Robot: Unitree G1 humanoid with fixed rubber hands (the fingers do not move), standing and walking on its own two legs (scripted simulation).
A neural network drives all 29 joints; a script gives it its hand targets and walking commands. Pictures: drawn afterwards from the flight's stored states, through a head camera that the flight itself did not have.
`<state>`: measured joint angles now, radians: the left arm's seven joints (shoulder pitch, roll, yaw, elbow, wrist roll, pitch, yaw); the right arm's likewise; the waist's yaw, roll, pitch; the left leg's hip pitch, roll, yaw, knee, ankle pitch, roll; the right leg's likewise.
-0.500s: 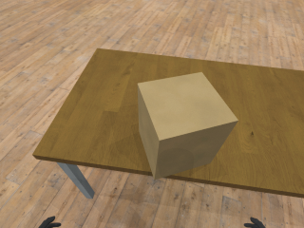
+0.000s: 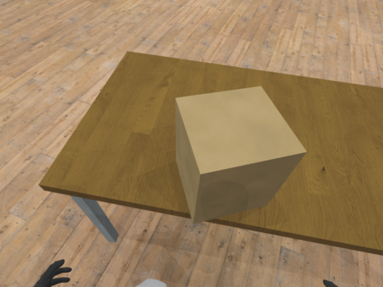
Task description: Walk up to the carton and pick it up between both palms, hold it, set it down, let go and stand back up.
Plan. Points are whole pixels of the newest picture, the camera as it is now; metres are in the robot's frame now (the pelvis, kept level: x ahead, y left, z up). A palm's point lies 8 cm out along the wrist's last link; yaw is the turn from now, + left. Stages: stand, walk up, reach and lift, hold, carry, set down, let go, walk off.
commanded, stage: walk up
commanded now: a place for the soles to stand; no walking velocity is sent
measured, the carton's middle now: (225, 157) +0.39 -0.07 +0.00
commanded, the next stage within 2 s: reach and lift in 0.32 s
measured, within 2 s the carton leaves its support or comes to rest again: neither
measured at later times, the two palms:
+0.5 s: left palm out of the picture +0.11 +0.30 -0.12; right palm out of the picture +0.14 -0.30 -0.10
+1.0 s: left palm (70, 280) +0.13 +0.25 -0.08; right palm out of the picture +0.11 -0.32 -0.05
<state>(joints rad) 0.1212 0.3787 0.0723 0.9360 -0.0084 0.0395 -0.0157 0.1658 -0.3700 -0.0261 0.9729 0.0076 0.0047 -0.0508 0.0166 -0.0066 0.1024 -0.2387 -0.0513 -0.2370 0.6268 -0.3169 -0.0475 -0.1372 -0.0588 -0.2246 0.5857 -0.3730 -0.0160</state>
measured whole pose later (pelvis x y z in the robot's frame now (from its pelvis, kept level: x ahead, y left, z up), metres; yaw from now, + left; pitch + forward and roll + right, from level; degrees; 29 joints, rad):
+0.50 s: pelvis -0.03 -0.01 -0.02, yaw -5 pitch -3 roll -1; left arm 0.13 0.41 0.13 0.63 0.01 0.37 0.01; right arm -0.11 -0.31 -0.08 1.07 -0.12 -0.16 0.02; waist 0.03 -0.04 0.17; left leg -0.36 0.04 -0.12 0.76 -0.34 -0.07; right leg -0.29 0.00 -0.15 0.74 -0.40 -0.05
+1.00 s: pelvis -0.03 -0.03 +0.00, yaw -7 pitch -3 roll +0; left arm 0.20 0.28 0.16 0.42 0.04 0.37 0.10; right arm 0.08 -0.33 -0.02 0.87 0.04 -0.16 0.14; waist 0.07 -0.10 0.05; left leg -0.26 0.07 -0.06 0.57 -0.26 -0.08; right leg -0.24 0.02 -0.10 0.61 -0.32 -0.07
